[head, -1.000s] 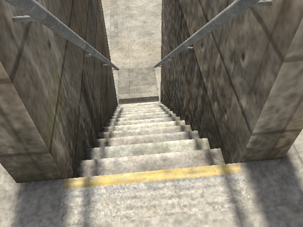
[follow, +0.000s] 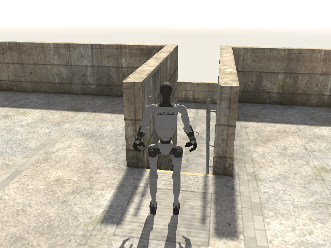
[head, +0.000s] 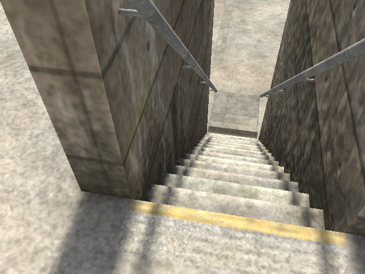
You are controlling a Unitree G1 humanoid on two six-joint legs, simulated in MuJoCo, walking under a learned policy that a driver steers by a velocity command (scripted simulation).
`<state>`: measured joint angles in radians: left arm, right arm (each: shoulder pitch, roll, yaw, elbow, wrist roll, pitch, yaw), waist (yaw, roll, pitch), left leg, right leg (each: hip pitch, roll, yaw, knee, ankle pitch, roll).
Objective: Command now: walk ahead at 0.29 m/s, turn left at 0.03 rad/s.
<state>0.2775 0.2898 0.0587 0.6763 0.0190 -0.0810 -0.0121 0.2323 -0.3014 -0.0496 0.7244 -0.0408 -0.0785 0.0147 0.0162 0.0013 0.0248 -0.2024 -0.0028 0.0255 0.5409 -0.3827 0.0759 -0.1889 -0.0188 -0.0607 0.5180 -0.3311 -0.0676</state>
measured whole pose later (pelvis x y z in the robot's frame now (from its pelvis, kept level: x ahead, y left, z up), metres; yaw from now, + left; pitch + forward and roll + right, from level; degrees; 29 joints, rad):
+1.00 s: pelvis +0.46 +0.02 -0.01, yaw -2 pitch +3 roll -1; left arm 0.36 0.23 0.04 0.85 0.06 -0.09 -0.07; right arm 0.12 -0.26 0.01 0.73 -0.06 -0.11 0.02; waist 0.04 0.02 -0.01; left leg -0.47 0.01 0.05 0.58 -0.16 0.05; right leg -0.16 0.04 0.08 0.81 -0.52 0.00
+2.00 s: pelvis +0.77 -0.04 -0.16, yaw -27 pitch +4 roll -2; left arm 0.57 0.17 -0.06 0.92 0.05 -0.07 -0.01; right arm 0.18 -0.22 0.02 0.84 -0.09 -0.06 0.06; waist 0.11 0.00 -0.09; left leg -0.64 0.10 0.03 0.84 0.33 -0.06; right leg -0.56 0.11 0.10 1.53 -0.94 -0.06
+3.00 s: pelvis +1.15 -0.15 -0.55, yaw -27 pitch +1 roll +2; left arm 0.09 0.20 0.01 0.84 0.06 -0.05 0.00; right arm 0.69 -0.15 0.03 1.10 0.02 -0.04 -0.03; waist -0.08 -0.07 -0.05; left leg -0.32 -0.10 0.03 1.21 -0.90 0.07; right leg -0.91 -0.08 0.02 1.38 0.04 0.04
